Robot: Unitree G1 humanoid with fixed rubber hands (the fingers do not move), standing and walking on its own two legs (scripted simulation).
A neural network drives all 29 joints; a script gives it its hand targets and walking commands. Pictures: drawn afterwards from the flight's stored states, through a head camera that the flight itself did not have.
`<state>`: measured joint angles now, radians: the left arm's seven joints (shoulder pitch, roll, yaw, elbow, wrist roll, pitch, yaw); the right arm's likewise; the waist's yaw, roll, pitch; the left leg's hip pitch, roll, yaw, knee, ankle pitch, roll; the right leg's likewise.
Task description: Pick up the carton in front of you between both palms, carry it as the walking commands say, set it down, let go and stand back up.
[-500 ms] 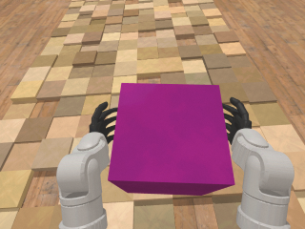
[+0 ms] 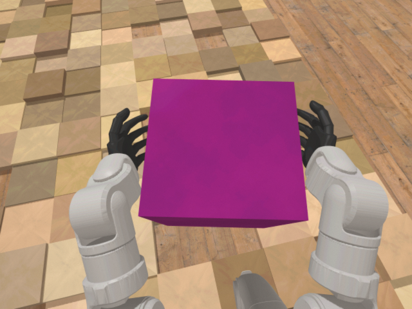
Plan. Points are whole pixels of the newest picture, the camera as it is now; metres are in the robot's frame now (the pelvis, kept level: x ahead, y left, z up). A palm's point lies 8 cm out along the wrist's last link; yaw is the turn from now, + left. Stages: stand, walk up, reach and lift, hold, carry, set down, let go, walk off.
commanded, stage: carry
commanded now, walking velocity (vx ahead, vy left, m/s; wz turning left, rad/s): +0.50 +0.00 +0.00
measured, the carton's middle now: (218, 167) +0.36 -0.04 +0.04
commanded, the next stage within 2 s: none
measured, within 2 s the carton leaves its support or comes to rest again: neither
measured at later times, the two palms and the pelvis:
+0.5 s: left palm out of the picture +0.74 +0.16 +0.17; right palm out of the picture +0.74 -0.14 +0.17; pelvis +0.40 +0.00 -0.01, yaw -1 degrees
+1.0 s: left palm out of the picture +1.08 +0.16 +0.09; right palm out of the picture +1.09 -0.14 +0.10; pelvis +0.76 +0.01 -0.02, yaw +1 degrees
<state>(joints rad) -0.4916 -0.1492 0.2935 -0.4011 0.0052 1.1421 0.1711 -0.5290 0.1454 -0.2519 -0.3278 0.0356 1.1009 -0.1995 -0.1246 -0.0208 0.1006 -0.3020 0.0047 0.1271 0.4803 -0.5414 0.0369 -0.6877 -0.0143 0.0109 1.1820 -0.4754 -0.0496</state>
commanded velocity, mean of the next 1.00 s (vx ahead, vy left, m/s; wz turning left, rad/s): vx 0.50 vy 0.00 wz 0.00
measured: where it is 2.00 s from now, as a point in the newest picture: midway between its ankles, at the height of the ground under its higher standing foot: (180, 86)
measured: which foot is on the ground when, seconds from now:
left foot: down 0.00-0.12, up 0.14-0.48, down 0.50-1.00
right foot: up 0.00-0.06, down 0.08-0.54, up 0.56-0.96, down 0.98-1.00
